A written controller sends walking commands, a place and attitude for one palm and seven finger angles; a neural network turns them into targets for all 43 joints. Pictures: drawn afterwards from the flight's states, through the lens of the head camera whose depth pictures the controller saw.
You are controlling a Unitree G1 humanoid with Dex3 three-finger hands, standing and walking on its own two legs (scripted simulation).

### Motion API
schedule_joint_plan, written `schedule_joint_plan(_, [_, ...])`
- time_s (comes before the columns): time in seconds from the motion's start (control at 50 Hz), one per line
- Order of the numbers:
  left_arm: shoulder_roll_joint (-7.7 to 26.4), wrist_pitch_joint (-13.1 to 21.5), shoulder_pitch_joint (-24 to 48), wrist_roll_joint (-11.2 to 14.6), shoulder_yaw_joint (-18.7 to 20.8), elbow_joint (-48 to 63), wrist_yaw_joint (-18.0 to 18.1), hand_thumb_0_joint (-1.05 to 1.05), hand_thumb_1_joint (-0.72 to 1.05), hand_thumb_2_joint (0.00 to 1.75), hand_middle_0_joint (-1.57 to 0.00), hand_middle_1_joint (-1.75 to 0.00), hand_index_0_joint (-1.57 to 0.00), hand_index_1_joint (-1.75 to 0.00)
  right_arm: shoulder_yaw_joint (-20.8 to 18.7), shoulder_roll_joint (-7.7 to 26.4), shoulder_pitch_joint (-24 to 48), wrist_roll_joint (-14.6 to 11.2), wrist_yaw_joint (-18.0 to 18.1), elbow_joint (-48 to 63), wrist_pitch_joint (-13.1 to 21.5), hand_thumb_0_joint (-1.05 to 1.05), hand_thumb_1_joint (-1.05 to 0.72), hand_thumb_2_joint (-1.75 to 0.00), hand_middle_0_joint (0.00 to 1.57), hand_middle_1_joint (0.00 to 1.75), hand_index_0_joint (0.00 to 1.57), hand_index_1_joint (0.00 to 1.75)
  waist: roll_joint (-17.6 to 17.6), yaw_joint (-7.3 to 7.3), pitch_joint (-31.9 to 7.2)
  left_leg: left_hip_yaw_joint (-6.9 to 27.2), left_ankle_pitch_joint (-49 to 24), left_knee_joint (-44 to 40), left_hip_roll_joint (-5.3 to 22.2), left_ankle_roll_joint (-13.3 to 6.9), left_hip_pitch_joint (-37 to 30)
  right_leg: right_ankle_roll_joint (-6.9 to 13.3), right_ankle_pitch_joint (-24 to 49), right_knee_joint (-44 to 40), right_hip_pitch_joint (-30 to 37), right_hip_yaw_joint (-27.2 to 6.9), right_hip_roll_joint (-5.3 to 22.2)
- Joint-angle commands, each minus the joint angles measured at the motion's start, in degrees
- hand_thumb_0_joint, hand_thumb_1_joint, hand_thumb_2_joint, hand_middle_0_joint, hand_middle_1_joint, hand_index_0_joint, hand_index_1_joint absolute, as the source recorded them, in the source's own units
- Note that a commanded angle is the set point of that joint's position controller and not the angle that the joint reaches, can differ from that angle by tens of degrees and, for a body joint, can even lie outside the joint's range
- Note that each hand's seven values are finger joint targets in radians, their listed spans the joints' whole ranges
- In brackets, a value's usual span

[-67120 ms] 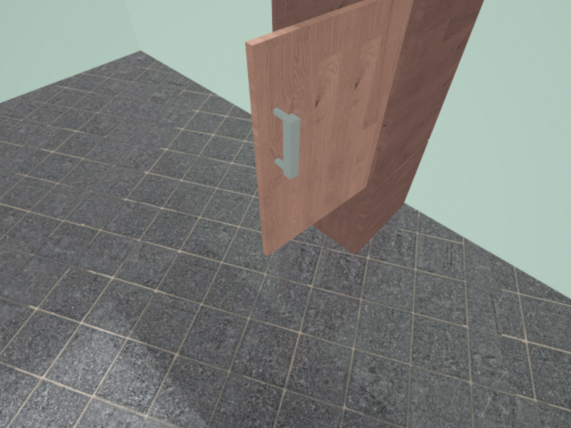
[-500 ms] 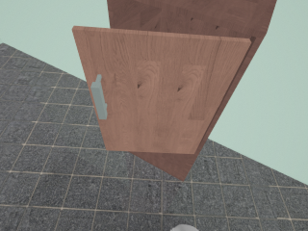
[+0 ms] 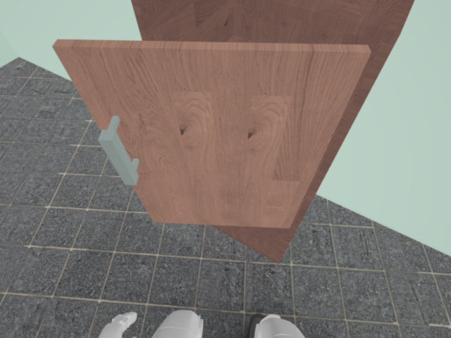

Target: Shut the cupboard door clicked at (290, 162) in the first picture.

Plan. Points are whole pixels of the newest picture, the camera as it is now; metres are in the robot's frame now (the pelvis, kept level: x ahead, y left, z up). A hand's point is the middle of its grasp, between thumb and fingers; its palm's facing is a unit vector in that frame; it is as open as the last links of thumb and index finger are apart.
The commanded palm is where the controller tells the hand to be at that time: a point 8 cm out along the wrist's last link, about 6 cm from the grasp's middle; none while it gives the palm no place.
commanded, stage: come to a stop and stand still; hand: left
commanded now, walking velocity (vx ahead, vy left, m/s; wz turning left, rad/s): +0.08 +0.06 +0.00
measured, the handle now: (123, 151) +0.42 +0.22 +0.06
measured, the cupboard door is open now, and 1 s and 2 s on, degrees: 28 28 28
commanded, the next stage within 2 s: look again from close up in 0.44 s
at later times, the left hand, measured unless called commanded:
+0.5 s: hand out of the picture -0.04 +0.21 -0.16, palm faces +0.02 -0.98 -0.19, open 7.4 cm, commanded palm none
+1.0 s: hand out of the picture -0.02 +0.17 -0.16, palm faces -0.02 -0.97 -0.24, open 7.3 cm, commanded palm none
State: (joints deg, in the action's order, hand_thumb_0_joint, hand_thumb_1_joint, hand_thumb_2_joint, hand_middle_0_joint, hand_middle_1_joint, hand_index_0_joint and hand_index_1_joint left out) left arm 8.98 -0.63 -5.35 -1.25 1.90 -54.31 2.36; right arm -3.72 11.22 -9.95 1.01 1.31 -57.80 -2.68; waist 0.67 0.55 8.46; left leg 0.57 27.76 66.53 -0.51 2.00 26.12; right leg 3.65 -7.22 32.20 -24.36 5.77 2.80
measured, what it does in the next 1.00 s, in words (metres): steps on the spot: left foot, then right foot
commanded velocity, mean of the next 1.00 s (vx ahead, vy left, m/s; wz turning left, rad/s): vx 0.05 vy -0.03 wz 0.00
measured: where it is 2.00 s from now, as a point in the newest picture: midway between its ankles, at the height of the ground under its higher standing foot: outside the picture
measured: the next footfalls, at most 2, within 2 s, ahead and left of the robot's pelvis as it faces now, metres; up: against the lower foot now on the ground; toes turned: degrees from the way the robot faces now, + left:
left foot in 0.18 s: -0.01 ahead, +0.13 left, +0.00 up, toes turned +0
right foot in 0.58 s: -0.04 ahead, -0.10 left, +0.00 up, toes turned -3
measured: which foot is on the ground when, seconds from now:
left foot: up 0.00-0.16, down 0.18-1.00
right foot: down 0.00-0.18, up 0.20-0.56, down 0.58-1.00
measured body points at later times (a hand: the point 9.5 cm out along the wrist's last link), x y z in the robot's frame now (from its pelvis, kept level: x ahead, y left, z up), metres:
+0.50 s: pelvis -0.04 +0.03 +0.02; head -0.01 +0.04 +0.47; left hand -0.04 +0.26 -0.14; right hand -0.07 -0.17 -0.13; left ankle -0.05 +0.14 -0.73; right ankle -0.08 -0.09 -0.69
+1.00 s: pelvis -0.05 +0.00 +0.01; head -0.05 -0.02 +0.46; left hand -0.01 +0.22 -0.14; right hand -0.03 -0.23 -0.16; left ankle -0.04 +0.13 -0.73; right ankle -0.08 -0.10 -0.73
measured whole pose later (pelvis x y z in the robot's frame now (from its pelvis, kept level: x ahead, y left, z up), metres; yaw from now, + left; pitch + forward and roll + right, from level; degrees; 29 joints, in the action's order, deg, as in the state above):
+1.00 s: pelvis -0.05 +0.00 +0.01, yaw -2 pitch -2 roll +1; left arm 8.7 1.5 -15.7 -0.5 -0.6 -61.7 2.2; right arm 0.4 10.2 -14.9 1.2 1.3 -61.9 0.6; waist -1.8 0.5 1.0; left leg -1.1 15.6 28.2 1.3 1.4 10.8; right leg 1.9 -18.9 30.3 -9.8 1.3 -0.6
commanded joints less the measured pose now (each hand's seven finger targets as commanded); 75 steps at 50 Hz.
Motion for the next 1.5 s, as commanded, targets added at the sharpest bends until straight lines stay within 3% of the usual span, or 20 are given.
schedule_joint_plan(0.0, [12.14,-0.33,-4.06,-0.92,3.45,3.65,0.26,0.0,0.9,0.9,-0.2,-0.3,-0.2,-0.3,-0.23,1.21,-9.34,0.3,-0.88,1.13,-0.63,0.0,-0.9,-0.9,0.2,0.3,0.2,0.3,7.78,-1.21,-12.04,-1.46,-2.41,-7.76,0.61,-0.08,-6.6,6.81,-6.12,-16.74,2.96,-15.41,14.11])
schedule_joint_plan(0.12, [12.33,-1.93,-3.14,-0.72,3.42,3.63,-0.3,0.0,0.9,0.9,-0.2,-0.3,-0.2,-0.3,0.49,1.07,-19.08,0.04,-1.24,-0.95,0.92,0.0,-0.9,-0.9,0.2,0.3,0.2,0.3,9.29,3.15,-11.83,-7.17,-6.44,-40.6,-2.35,-2.38,-26.07,-1.27,-28.77,-18.49,-4.85,-11.86,7.81])
schedule_joint_plan(0.16, [4.8,-2.09,-6.19,0.62,1.74,3.77,-0.79,0.0,0.9,0.9,-0.2,-0.3,-0.2,-0.3,-0.2,6.68,-15.59,1.26,-0.49,0.84,1.83,0.0,-0.9,-0.9,0.2,0.3,0.2,0.3,-17.74,2.05,-7.44,16.0,10.48,-59.14,14.6,-6.97,-18.33,-5.86,-23.44,7.05,-9.23,-2.65,-2.76])
schedule_joint_plan(0.18, [4.9,-2.12,-3.9,0.61,1.61,3.97,-0.82,0.0,0.9,0.9,-0.2,-0.3,-0.2,-0.3,0.09,8.45,-7.75,1.44,0.09,4.15,1.75,0.0,-0.9,-0.9,0.2,0.3,0.2,0.3,-18.81,1.17,0.69,22.33,13.57,-64.13,20.84,-10.47,-1.88,-4.95,-18.96,15.34,-7.61,-6.42,-2.04])
schedule_joint_plan(0.26, [5.72,-1.24,-11.35,-0.38,2.48,-1.16,-2.45,0.0,0.9,0.9,-0.2,-0.3,-0.2,-0.3,1.57,4.95,-2.12,0.54,0.65,4.38,3.78,0.0,-0.9,-0.9,0.2,0.3,0.2,0.3,-5.91,-3.68,-2.14,9.13,-2.97,-59.01,12.64,-9.14,-6.55,-4.25,-7.75,29.21,-5.29,-8.19,-3.16])
schedule_joint_plan(0.46, [2.49,0.88,-7.0,0.62,0.47,-2.04,-1.96,0.0,0.9,0.9,-0.2,-0.3,-0.2,-0.3,1.26,4.33,-15.42,1.11,1.42,-3.13,4.13,0.0,-0.9,-0.9,0.2,0.3,0.2,0.3,-9.25,2.4,-7.08,9.47,-36.35,-49.72,15.27,-11.8,-23.73,-4.44,-20.23,3.47,2.17,-3.01,-1.41])
schedule_joint_plan(0.52, [4.6,2.72,-20.02,-0.07,-0.39,-9.92,0.84,0.0,0.9,0.9,-0.2,-0.3,-0.2,-0.3,1.05,6.5,-3.86,-0.98,0.36,-1.09,4.8,0.0,-0.9,-0.9,0.2,0.3,0.2,0.3,-5.16,-5.15,-8.2,-0.3,-27.53,-33.51,10.81,-4.85,-13.28,-2.99,2.48,-11.15,12.73,-9.65,3.1])
schedule_joint_plan(0.56, [8.46,4.29,-16.34,0.27,-0.09,-6.07,0.13,0.0,0.9,0.9,-0.2,-0.3,-0.2,-0.3,2.58,-1.58,-6.87,0.87,-0.99,1.95,3.75,0.0,-0.9,-0.9,0.2,0.3,0.2,0.3,0.62,-0.84,-7.84,-2.43,-3.99,-26.89,2.96,-2.01,-5.44,2.23,6.17,-15.57,13.6,-18.83,12.65])
schedule_joint_plan(0.6, [7.19,4.49,-14.38,-0.36,-0.45,-5.87,0.39,0.0,0.9,0.9,-0.2,-0.3,-0.2,-0.3,2.8,-2.85,-9.85,0.32,-1.39,0.45,4.51,0.0,-0.9,-0.9,0.2,0.3,0.2,0.3,2.07,0.83,-12.95,-4.3,-7.13,-29.09,1.13,-1.46,-7.56,3.36,23.07,-8.87,19.58,-11.98,7.21])
schedule_joint_plan(0.62, [6.38,4.89,-14.75,0.36,-0.14,-7.28,0.97,0.0,0.9,0.9,-0.2,-0.3,-0.2,-0.3,2.99,-1.93,-11.51,-0.04,-0.96,-0.57,4.9,0.0,-0.9,-0.9,0.2,0.3,0.2,0.3,13.72,1.02,-16.53,-2.72,-10.77,-32.43,2.71,-2.16,-7.24,2.69,34.1,-4.56,25.06,-11.24,6.74])
schedule_joint_plan(0.72, [4.97,3.02,-12.94,0.7,-1.05,-6.24,0.89,0.0,0.9,0.9,-0.2,-0.3,-0.2,-0.3,3.37,0.3,-10.12,-0.13,0.42,-2.56,4.67,0.0,-0.9,-0.9,0.2,0.3,0.2,0.3,-6.08,-0.04,-6.65,0.63,-27.08,-38.11,5.72,-3.16,-13.51,-0.45,8.1,-4.03,12.88,-9.44,2.59])
schedule_joint_plan(1.08, [7.02,2.74,-13.95,0.67,-1.14,-5.96,-0.09,0.0,0.9,0.9,-0.2,-0.3,-0.2,-0.3,3.58,2.69,-7.65,-0.26,0.29,-3.29,4.22,0.0,-0.9,-0.9,0.2,0.3,0.2,0.3,0.27,-0.37,-5.35,0.52,-20.66,-43.13,4.85,-2.72,-15.7,-0.9,2.32,-10.7,12.6,-10.87,3.05])
schedule_joint_plan(1.1, [7.96,3.88,-20.89,0.12,-0.24,-8.26,2.17,0.0,0.9,0.9,-0.2,-0.3,-0.2,-0.3,2.8,4.3,-1.01,-0.87,0.05,0.66,4.32,0.0,-0.9,-0.9,0.2,0.3,0.2,0.3,12.41,-4.06,-2.63,-1.16,-16.16,-28.85,5.04,-1.25,-8.03,-5.6,35.93,-11.84,14.2,-17.55,7.67])
schedule_joint_plan(1.12, [41.42,22.2,30.54,10.09,20.45,83.89,1.14,0.0,0.9,0.9,-0.2,-0.3,-0.2,-0.3,-0.04,15.62,-7.56,-0.82,7.72,15.48,15.97,0.0,-0.9,-0.9,0.2,0.3,0.2,0.3,0.04,5.35,-27.21,-5.15,-29.26,-23.22,4.31,-4.25,-35.91,-3.71,27.08,-2.78,13.34,-14.17,3.62])
schedule_joint_plan(1.14, [12.27,15.84,-9.62,9.15,-0.28,61.82,1.52,0.0,0.9,0.9,-0.22,-0.32,-0.22,-0.32,4.55,7.92,-1.64,-3.05,7.15,14.78,19.26,0.0,-0.9,-0.9,0.2,0.3,0.2,0.3,-18.52,1.28,-31.78,-3.31,-33.55,-32.59,0.67,-4.96,-26.46,-2.73,14.35,5.11,12.96,-8.03,-1.13])
schedule_joint_plan(1.18, [-2.84,6.01,-20.39,10.92,-4.42,50.86,4.02,0.0,0.9,0.9,-0.25,-0.36,-0.25,-0.36,3.27,6.25,-0.2,-3.86,4.34,12.88,21.47,0.0,-0.9,-0.9,0.2,0.3,0.2,0.3,-11.05,0.48,-20.19,-0.64,-32.68,-38.77,2.74,-3.32,-18.6,-2.77,1.54,-0.97,7.0,-1.17,-2.22])
schedule_joint_plan(1.24, [2.68,13.7,-13.36,10.88,0.55,55.59,2.0,0.0,0.9,0.9,-0.31,-0.42,-0.31,-0.42,0.5,9.18,-0.74,-2.57,3.63,18.82,24.21,0.0,-0.9,-0.9,0.2,0.3,0.2,0.3,3.76,2.83,-6.29,0.38,-17.29,-31.92,0.04,-3.74,-5.71,-3.96,-6.86,-0.66,-5.3,-1.86,-2.19])
schedule_joint_plan(1.32, [-1.61,28.78,-30.31,13.62,3.6,40.51,-8.56,0.0,0.9,0.9,-0.38,-0.5,-0.38,-0.5,-0.83,7.85,1.73,-0.89,0.18,24.44,24.29,0.0,-0.9,-0.9,0.2,0.3,0.2,0.3,19.6,-3.48,-9.31,0.34,-8.81,-20.84,-1.1,-1.57,12.34,-3.76,-17.87,9.14,-13.09,-3.96,-1.77])
schedule_joint_plan(1.38, [1.9,38.04,-33.53,15.72,6.5,42.6,-18.79,0.0,0.9,0.9,-0.44,-0.56,-0.44,-0.56,-1.86,8.62,2.67,-0.91,-2.22,29.96,22.46,0.0,-0.9,-0.9,0.2,0.3,0.2,0.3,8.26,-6.09,-18.85,-1.71,-11.1,-13.59,-2.24,-0.94,16.77,-2.1,-9.62,18.42,-10.33,-6.21,-0.85])
schedule_joint_plan(1.48, [7.54,32.24,-21.04,15.71,6.84,66.39,-16.49,0.0,0.9,0.9,-0.53,-0.66,-0.53,-0.66,-0.95,8.93,4.5,-1.77,-1.49,38.94,19.83,0.0,-0.9,-0.9,0.2,0.3,0.2,0.3,-8.39,-4.89,-25.98,-1.62,-4.87,-12.38,-1.31,-2.88,15.93,-1.53,-20.58,21.38,-16.81,-5.96,-2.3])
